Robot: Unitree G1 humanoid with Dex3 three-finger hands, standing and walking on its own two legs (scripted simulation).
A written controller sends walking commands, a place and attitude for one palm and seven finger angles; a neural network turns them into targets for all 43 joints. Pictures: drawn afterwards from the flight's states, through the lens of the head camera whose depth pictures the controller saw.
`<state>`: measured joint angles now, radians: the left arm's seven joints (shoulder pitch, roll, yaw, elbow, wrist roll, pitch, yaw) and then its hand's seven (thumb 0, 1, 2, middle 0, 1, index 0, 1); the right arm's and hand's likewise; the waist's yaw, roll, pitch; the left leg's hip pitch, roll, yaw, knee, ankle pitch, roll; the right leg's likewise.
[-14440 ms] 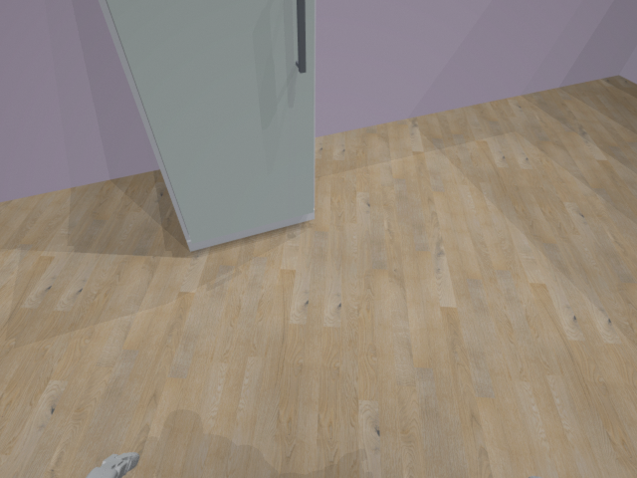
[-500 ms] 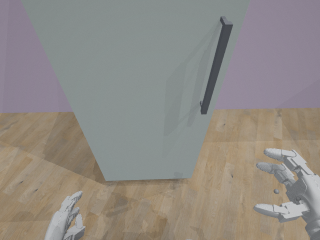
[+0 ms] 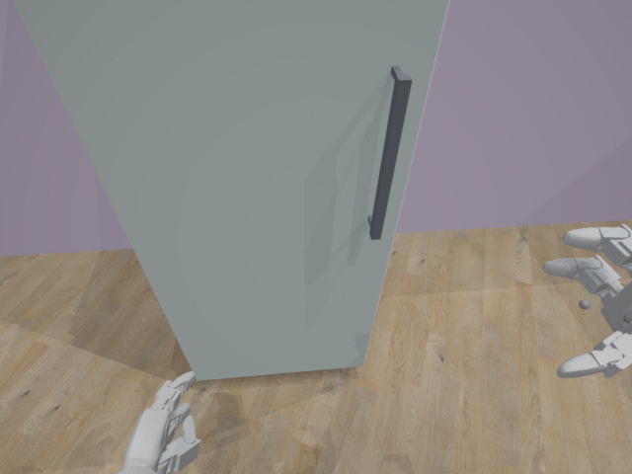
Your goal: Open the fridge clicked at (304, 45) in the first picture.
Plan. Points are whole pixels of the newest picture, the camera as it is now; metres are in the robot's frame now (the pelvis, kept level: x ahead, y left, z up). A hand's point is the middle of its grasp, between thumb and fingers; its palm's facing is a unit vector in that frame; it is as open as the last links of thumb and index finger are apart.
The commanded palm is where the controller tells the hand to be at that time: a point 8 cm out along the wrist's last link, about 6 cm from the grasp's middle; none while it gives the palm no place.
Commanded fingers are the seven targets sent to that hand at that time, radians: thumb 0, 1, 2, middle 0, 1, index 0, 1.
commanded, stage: raise the hand to about handle height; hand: right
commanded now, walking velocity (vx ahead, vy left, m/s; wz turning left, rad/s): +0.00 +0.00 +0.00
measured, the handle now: (384, 164) +0.55 -0.11 +0.12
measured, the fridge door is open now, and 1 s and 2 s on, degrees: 0 0 0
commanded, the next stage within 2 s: move the hooked fingers beside the handle in 0.54 s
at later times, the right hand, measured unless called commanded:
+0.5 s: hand (567, 300) +0.27 -0.26 +0.14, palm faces +0.00 +1.00 -0.08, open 14.0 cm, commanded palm +0.24 -0.31 +0.15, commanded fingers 0.00 0.50 -0.30 0.30 1.20 0.30 1.20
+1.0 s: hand (521, 264) +0.32 -0.23 +0.14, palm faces -0.05 +1.00 -0.05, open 14.0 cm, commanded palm +0.30 -0.28 +0.15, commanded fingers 0.00 0.50 -0.30 0.30 1.20 0.30 1.20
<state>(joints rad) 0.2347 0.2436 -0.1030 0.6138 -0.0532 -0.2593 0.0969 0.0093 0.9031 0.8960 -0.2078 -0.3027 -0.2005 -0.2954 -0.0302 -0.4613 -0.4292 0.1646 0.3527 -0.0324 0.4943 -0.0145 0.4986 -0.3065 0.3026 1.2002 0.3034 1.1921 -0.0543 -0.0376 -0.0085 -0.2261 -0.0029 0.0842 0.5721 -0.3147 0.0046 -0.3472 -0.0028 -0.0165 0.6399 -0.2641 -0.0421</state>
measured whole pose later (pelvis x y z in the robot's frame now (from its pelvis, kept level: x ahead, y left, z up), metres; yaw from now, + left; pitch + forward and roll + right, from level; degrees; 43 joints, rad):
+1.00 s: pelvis +0.01 +0.02 +0.00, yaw +1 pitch -1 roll +1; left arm 0.25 0.28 -0.07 0.63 -0.06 -0.25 0.11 0.01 0.90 0.90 -0.21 -0.30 -0.20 -0.30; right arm -0.20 -0.45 -0.39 0.37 0.32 -0.02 0.50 -0.02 0.51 -0.30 0.30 1.20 0.30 1.20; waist -0.02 -0.04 -0.01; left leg -0.23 -0.02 0.07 0.56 -0.32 0.03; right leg -0.33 -0.02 -0.02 0.59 -0.25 -0.01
